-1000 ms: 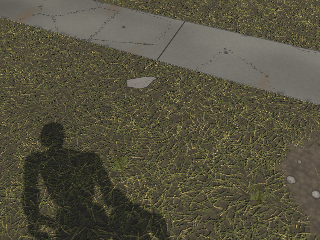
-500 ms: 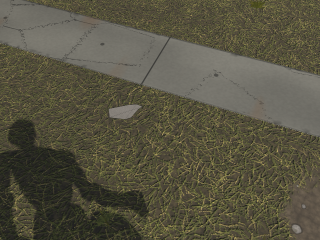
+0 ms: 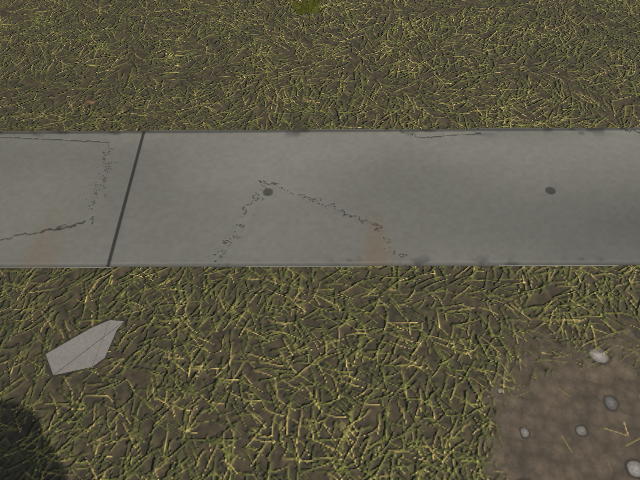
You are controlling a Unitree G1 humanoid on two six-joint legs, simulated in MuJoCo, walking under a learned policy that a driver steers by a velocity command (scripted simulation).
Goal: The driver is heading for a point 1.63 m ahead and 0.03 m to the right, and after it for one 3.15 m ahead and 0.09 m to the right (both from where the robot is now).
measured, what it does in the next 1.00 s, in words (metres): walks ahead: left foot, then right foot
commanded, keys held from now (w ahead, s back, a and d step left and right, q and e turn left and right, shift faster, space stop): w+e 0.16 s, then w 0.84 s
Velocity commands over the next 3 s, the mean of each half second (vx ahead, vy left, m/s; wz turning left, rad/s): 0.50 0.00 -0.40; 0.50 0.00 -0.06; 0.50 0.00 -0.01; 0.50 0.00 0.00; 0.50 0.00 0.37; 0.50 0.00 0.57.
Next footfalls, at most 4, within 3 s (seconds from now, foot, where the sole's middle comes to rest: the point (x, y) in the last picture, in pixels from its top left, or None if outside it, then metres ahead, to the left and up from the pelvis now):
0.48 left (297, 476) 0.45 0.08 -0.76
1.00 right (408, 364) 0.69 -0.17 -0.76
1.58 left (345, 247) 1.02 -0.05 -0.76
2.12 right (427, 171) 1.28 -0.29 -0.76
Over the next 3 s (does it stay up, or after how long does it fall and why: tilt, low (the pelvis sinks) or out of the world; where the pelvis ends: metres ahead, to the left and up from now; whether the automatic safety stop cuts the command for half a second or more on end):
stays up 1.57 -0.10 -0.02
